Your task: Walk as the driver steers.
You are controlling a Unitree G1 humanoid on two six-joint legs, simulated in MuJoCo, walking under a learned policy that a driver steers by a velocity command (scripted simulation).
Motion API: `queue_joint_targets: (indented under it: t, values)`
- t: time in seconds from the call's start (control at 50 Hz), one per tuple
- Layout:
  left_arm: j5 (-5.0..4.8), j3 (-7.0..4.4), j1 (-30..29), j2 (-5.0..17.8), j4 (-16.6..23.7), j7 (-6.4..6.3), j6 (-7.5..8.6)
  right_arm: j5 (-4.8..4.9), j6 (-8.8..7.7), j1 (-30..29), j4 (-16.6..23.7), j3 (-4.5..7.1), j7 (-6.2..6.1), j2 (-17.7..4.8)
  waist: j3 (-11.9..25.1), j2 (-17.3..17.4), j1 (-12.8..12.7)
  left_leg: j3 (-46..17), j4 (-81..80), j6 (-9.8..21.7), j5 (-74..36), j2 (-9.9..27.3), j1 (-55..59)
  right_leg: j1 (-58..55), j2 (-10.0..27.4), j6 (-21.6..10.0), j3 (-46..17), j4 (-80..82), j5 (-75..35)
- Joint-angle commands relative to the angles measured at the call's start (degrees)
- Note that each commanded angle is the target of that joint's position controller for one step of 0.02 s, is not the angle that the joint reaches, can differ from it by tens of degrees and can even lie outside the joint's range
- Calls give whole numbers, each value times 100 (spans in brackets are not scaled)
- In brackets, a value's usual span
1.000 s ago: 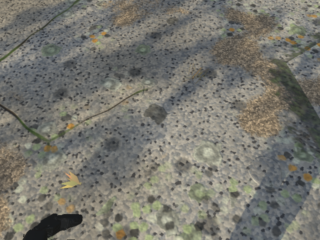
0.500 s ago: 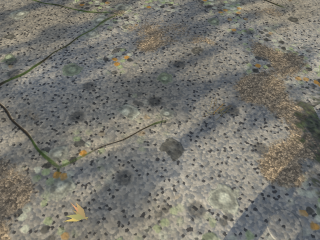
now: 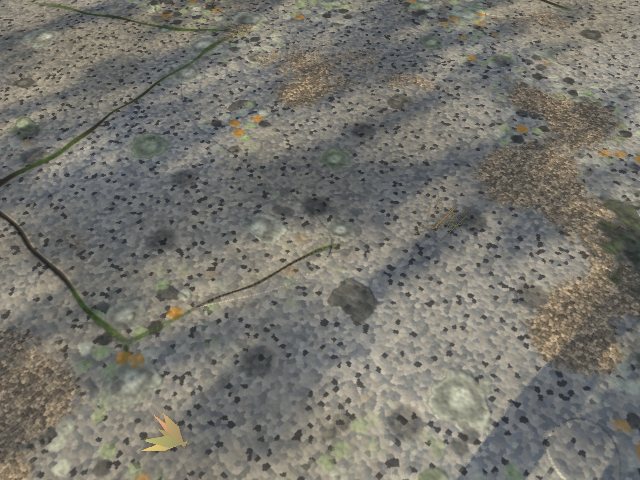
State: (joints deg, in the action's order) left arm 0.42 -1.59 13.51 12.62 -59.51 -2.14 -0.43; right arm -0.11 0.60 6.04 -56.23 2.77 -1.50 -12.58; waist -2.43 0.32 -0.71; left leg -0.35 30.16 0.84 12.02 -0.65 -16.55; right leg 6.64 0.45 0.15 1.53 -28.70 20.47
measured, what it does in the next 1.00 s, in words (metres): walks ahead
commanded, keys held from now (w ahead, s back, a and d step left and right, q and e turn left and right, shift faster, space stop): no key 0.38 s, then w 0.62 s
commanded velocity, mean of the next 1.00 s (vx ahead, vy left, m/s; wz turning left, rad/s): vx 0.20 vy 0.00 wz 0.00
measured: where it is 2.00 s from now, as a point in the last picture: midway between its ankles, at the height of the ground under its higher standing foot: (337, 353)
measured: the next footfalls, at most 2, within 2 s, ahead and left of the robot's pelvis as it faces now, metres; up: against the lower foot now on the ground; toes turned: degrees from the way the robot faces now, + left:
right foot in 1.16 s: +0.47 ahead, -0.11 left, +0.00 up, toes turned -3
left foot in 1.72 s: +0.78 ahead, +0.14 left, +0.00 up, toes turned +3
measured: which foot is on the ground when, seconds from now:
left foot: down 0.00-1.00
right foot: down 0.00-0.68, up 0.70-1.00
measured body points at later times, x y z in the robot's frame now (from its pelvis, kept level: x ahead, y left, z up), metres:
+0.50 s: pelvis +0.00 +0.00 +0.00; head +0.00 +0.00 +0.45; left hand -0.03 +0.24 -0.16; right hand +0.06 -0.25 -0.15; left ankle +0.04 +0.11 -0.73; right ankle -0.05 -0.12 -0.73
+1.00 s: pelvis +0.18 +0.03 +0.01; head +0.20 +0.04 +0.46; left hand +0.36 +0.28 -0.11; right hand +0.10 -0.20 -0.14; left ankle +0.06 +0.13 -0.73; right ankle +0.36 -0.13 -0.68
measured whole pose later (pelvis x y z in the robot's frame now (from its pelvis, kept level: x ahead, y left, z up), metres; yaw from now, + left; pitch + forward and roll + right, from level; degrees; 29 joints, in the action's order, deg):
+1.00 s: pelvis +0.18 +0.03 +0.01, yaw +0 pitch +1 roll +1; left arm -1.4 -3.4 2.7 14.0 -52.7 0.8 4.6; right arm 0.0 -5.0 25.0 -63.5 1.0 -0.6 -10.3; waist 0.0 -1.7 4.4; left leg 3.3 10.1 2.5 16.0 -2.5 4.5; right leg 38.6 6.1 -1.2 0.4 -40.8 0.2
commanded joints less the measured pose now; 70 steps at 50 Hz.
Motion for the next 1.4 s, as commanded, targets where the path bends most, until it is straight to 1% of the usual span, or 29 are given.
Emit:
queue_joint_targets:
  t: [0.02,0.38,0.42,0.46,0.5,0.54,0.6,0.64,0.66,0.68,0.7,0.72,0.74,0.76,0.8,0.84,0.96,1.06,1.1,1.14,1.16,1.18,1.2,1.22,1.24,1.26,1.28,1.32,1.4]
  values:
    - [5,-77,251,542,44,-22,66,1,-35,-148,142,113,-33,-595,143,13,19,-329,-410,240,-957,296,733,784,180,-88,-171,636,-624]
    - [0,16,714,280,-319,-31,151,12,-3,62,-410,52,-74,-495,-29,-38,63,-300,-562,187,-559,228,665,927,159,-118,-136,814,-373]
    - [-37,-14,903,341,-394,-48,131,35,8,208,-510,55,-81,-487,-22,-155,41,-93,-420,189,889,16,524,956,142,-249,-181,927,854]
    - [-94,-96,948,576,-286,-81,138,59,-54,90,-455,84,-70,-537,-373,-402,-66,113,25,218,2085,-168,-228,1023,483,-608,-720,1213,2228]
    - [-164,-239,1140,957,-280,-81,243,105,-241,-252,-274,53,19,-356,-715,-1007,-200,396,1171,180,1199,-129,-1029,720,1537,-1159,-2071,1953,2761]
    - [-141,-266,1040,901,-219,-58,359,156,-394,-343,-184,65,111,-371,-970,-948,-170,114,1799,289,1288,299,-1698,437,2008,-1389,-2512,2064,2109]
    - [-217,-263,809,800,-108,34,414,240,-547,-126,-204,77,191,-334,-832,-742,65,357,500,378,1152,290,-964,341,1504,-1005,-1581,1644,965]
    - [-200,-266,722,857,-45,80,386,209,-534,895,-637,200,197,-432,-353,-631,451,760,-38,264,269,-225,1005,1185,986,-815,-941,919,5]
    - [-187,-230,533,779,33,91,417,201,-518,1614,-808,295,188,-627,-64,-238,792,184,-291,399,306,78,1847,1634,686,-617,-517,-169,-929]
    - [-143,-121,418,356,261,92,484,180,-523,2401,-906,435,152,-1234,313,1367,971,-2103,-1255,1044,912,1412,2773,2820,-14,-162,260,-2329,-508]
    - [-211,-98,300,220,423,80,584,94,-606,2710,-974,351,226,-1209,641,1729,951,-4172,-2076,1704,1412,2298,2930,3540,-339,-131,-322,-3860,1103]
    - [-346,-152,180,418,487,121,657,72,-697,2083,-821,209,226,-901,155,945,625,-3865,-2008,1638,1717,2384,2567,4075,88,-309,-721,-4588,867]
    - [-378,-165,87,488,497,173,706,67,-744,1611,-644,119,247,-637,-95,591,461,-3060,-2010,1394,1619,2093,2214,4151,365,-466,-709,-4645,264]
    - [-327,-200,63,500,471,172,731,51,-756,1287,-532,64,280,-583,-242,335,306,-2413,-2101,1197,1162,1843,1895,4079,567,-525,-609,-4348,-272]
    - [-225,-298,46,608,448,189,681,12,-716,1244,-492,-33,283,-398,-265,365,171,-1432,-2194,930,-26,1427,1513,3606,758,-484,-478,-3733,-812]
    - [-195,-293,-74,447,482,225,598,-7,-674,1574,-563,-48,215,-486,-241,368,173,-989,-2253,959,-880,1298,1475,3559,739,-331,-275,-3353,-1051]
    - [-178,-162,-1592,252,1056,304,568,1,-609,1874,-492,-8,44,-802,-510,349,426,-376,-2560,978,-1259,1183,1162,3298,479,-81,42,-1110,-2218]
    - [-218,-136,-2128,395,1323,461,614,104,-545,2160,-591,70,26,-827,-630,354,390,-209,-2297,896,-1709,1513,1943,3143,360,-346,-15,-313,-2173]
    - [-215,-227,-1796,615,1299,493,641,86,-496,2020,-536,129,26,-957,-277,505,100,-119,-1717,777,-3171,1582,2253,2470,139,-526,110,-213,-1816]
    - [-226,-471,-251,1041,857,448,622,33,-406,1849,-455,126,33,-949,701,632,-696,175,137,544,-4719,1258,1952,423,-241,-803,357,-241,-1630]
    - [-168,-588,811,1427,619,390,596,-42,-398,1873,-313,36,52,-768,1475,156,-1019,321,1952,364,-3197,958,577,-1435,720,-1144,-783,-391,-1370]
    - [-91,-644,1290,1822,453,419,585,5,-535,2696,-283,-219,148,193,2534,-1540,-495,64,4154,0,1228,-257,-1531,-3263,2199,-2181,-3914,534,193]
    - [-113,-485,1135,1271,456,424,598,177,-721,2208,-301,-98,182,-341,2362,-1140,-696,-785,4939,139,1931,-165,-2175,-3048,2105,-1991,-4645,1322,719]
    - [-135,-407,511,1038,548,406,641,325,-825,1560,-43,6,186,-709,1356,-991,-560,-627,5111,255,1549,155,-2662,-2221,1949,-1681,-3702,1380,351]
    - [-105,-330,-63,836,700,408,682,312,-867,1205,62,19,133,-794,934,-376,-359,-510,4839,307,958,499,-2418,-1250,1765,-1519,-2905,1497,-375]
    - [-36,-275,-385,653,725,435,719,216,-837,1072,64,80,80,-789,613,-160,-149,-430,4467,304,601,717,-2093,-407,1559,-1415,-2280,1627,-1029]
    - [25,-224,-499,502,696,454,751,163,-750,1243,41,104,62,-690,561,-287,83,-489,4206,323,399,896,-1666,82,1363,-1335,-1861,1768,-1273]
    - [0,-205,-367,476,572,457,749,152,-604,1415,18,98,47,-447,402,-389,232,-425,3802,298,371,975,-1435,522,1216,-1386,-1457,2043,-1379]
    - [-8,-267,93,843,429,283,733,56,-516,541,360,144,27,-549,-18,-244,127,-330,2621,42,-521,1081,-2244,539,1236,-1461,-1136,2387,-1549]
Keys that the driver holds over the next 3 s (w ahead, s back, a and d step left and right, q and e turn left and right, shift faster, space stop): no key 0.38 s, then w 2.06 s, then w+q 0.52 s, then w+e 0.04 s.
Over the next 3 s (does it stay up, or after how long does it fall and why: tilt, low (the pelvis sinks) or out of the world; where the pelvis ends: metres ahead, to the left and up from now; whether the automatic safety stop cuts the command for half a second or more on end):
stays up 1.33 0.07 0.00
